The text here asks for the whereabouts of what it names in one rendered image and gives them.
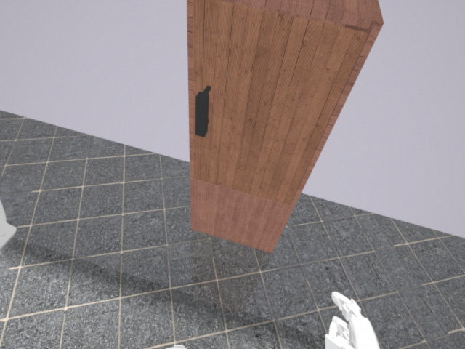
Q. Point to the robot left hand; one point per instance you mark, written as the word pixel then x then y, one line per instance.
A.
pixel 6 230

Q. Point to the cupboard door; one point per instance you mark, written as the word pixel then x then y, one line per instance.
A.
pixel 275 80

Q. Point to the robot right hand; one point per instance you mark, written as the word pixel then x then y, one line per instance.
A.
pixel 358 334

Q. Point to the handle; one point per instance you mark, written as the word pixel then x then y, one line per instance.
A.
pixel 202 112

